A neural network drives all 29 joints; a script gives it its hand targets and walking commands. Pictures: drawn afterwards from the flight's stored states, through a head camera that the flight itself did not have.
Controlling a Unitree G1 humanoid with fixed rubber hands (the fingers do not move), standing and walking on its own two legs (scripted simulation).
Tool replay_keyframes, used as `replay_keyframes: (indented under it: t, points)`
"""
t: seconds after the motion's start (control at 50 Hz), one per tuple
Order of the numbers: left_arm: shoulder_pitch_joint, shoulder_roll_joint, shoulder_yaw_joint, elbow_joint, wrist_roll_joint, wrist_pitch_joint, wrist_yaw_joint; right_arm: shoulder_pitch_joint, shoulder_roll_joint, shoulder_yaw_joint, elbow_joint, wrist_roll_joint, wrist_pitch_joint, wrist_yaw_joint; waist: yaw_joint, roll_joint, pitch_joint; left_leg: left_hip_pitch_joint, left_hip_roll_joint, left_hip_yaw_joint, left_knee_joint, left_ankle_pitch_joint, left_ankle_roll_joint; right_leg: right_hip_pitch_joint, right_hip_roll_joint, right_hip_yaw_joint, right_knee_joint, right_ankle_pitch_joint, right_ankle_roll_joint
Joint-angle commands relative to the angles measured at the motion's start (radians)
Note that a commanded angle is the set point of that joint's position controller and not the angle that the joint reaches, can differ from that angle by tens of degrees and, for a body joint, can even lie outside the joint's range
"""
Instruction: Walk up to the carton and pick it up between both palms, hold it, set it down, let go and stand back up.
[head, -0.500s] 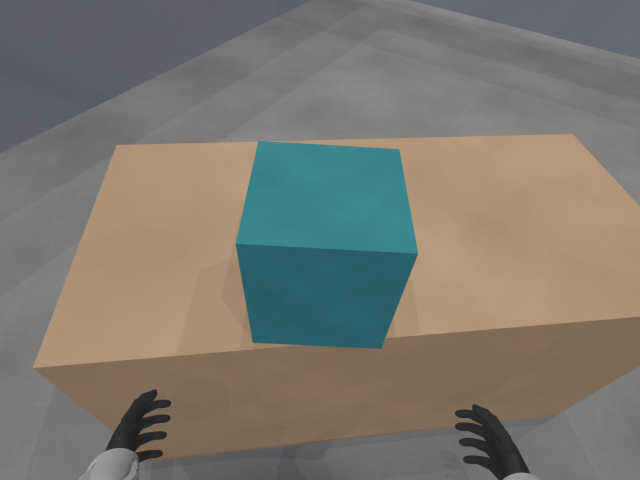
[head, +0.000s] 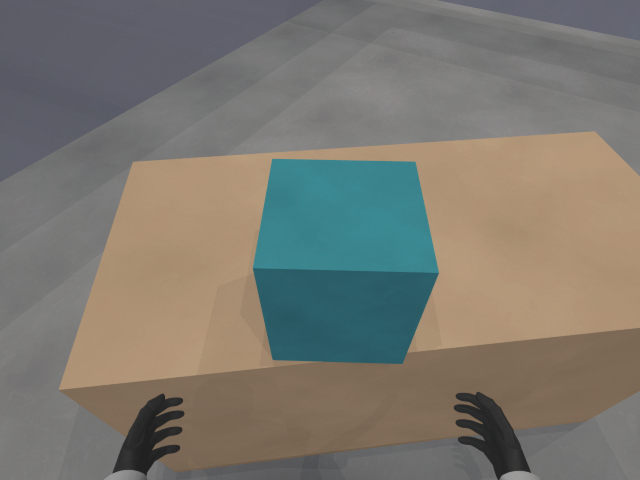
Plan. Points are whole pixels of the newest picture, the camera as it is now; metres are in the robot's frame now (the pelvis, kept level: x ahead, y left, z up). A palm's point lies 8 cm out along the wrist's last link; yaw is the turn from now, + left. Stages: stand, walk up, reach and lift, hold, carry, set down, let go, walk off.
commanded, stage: reach and lift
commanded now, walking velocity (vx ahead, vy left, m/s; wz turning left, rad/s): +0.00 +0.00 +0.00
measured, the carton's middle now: (340, 266) +0.41 +0.00 -0.01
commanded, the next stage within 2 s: none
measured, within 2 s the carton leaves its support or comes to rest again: neither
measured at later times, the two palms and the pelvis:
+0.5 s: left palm (146, 443) +0.16 +0.23 -0.03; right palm (508, 452) +0.17 -0.20 -0.05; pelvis +0.01 +0.00 +0.00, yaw -1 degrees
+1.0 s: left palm (163, 369) +0.23 +0.22 +0.01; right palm (506, 377) +0.24 -0.20 +0.01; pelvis +0.00 +0.00 +0.00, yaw -1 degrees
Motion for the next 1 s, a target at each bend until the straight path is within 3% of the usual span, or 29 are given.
replay_keyframes:
  t: [0.0,0.06,0.24,0.38,0.5,0.6,0.68,0.76,0.8,0.88,0.98]
  points:
    - [-0.006,0.077,0.031,-0.141,0.007,-0.103,0.007,-0.056,-0.147,-0.021,-0.142,0.061,-0.101,0.003,0.009,-0.011,-0.114,-0.005,-0.038,0.037,-0.047,0.456,-0.054,0.109,0.059,-0.007,-0.069,0.167,-0.048]
    - [0.0,0.073,0.031,-0.144,0.022,-0.137,0.01,-0.044,-0.139,0.008,-0.131,0.096,-0.121,0.01,0.019,-0.009,-0.081,0.019,-0.046,0.039,-0.05,0.479,-0.055,0.098,0.055,0.003,-0.084,0.185,-0.052]
    - [-0.013,0.048,0.012,-0.22,0.024,-0.239,0.026,0.002,-0.135,0.013,-0.176,0.16,-0.172,0.011,-0.001,0.067,-0.058,0.006,-0.036,0.035,-0.063,0.434,-0.07,0.096,0.045,0.021,-0.09,0.155,-0.07]
    - [-0.03,0.076,0.0,-0.206,-0.015,-0.33,0.023,-0.006,-0.119,0.012,-0.23,0.162,-0.212,-0.001,-0.004,0.034,-0.084,-0.031,-0.038,0.034,-0.046,0.394,-0.06,0.104,0.037,0.027,-0.057,0.167,-0.063]
    - [-0.105,0.083,-0.035,-0.123,-0.075,-0.393,0.021,-0.076,-0.115,-0.002,-0.242,0.154,-0.219,0.001,-0.011,-0.026,-0.072,-0.082,-0.027,0.028,-0.056,0.244,-0.049,0.061,0.034,0.032,-0.041,0.062,-0.06]
    - [-0.17,0.092,-0.056,-0.117,-0.107,-0.423,0.029,-0.13,-0.113,0.02,-0.272,0.173,-0.21,-0.004,-0.009,-0.017,-0.098,-0.096,-0.028,0.029,-0.057,0.183,-0.042,0.059,0.022,0.048,-0.023,0.033,-0.058]
    - [-0.255,0.109,-0.046,-0.077,-0.127,-0.387,0.027,-0.2,-0.107,0.04,-0.275,0.189,-0.151,-0.01,-0.004,-0.027,-0.088,-0.118,-0.031,0.033,-0.071,0.125,-0.03,0.034,0.016,0.06,-0.031,-0.016,-0.059]
    - [-0.349,0.112,-0.049,-0.147,-0.139,-0.32,0.047,-0.278,-0.122,0.035,-0.338,0.205,-0.089,-0.02,-0.001,0.015,-0.136,-0.114,-0.026,0.033,-0.089,0.093,-0.031,0.035,0.015,0.065,-0.029,-0.053,-0.065]
    - [-0.365,0.125,-0.034,-0.152,-0.141,-0.284,0.048,-0.287,-0.114,0.04,-0.359,0.205,-0.051,-0.028,-0.003,-0.009,-0.14,-0.119,-0.03,0.036,-0.085,0.125,-0.023,0.05,0.009,0.07,-0.034,-0.013,-0.057]
    - [-0.398,0.132,0.004,-0.235,-0.122,-0.207,0.045,-0.313,-0.131,0.036,-0.407,0.221,0.003,-0.045,-0.001,0.004,-0.219,-0.071,-0.036,0.042,-0.068,0.251,-0.034,0.097,0.018,0.064,-0.024,0.12,-0.048]
    - [-0.439,0.108,0.03,-0.3,-0.103,-0.075,0.022,-0.357,-0.155,0.031,-0.428,0.238,0.079,-0.068,-0.012,0.029,-0.208,-0.035,-0.038,0.038,-0.075,0.34,-0.045,0.127,0.03,0.057,-0.041,0.188,-0.047]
